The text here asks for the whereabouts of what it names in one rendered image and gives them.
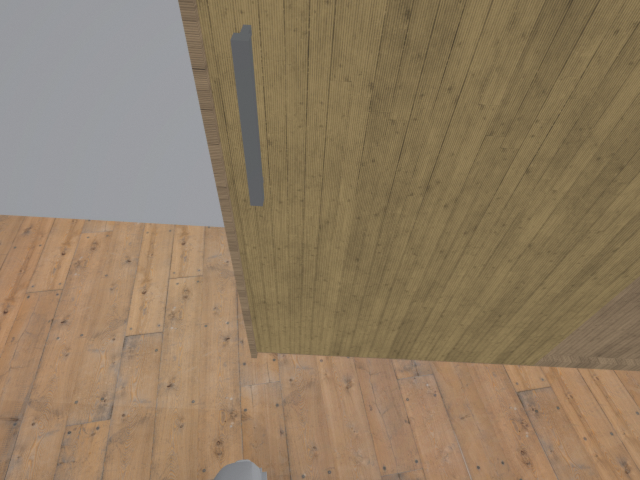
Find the wardrobe door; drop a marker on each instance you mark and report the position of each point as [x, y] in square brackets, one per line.
[612, 332]
[445, 180]

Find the handle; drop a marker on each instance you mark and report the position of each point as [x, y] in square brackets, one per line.
[241, 45]

